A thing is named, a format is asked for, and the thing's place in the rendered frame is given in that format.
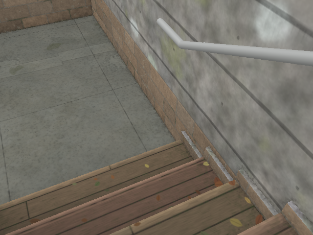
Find stairs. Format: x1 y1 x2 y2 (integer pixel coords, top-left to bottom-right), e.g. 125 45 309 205
0 140 297 235

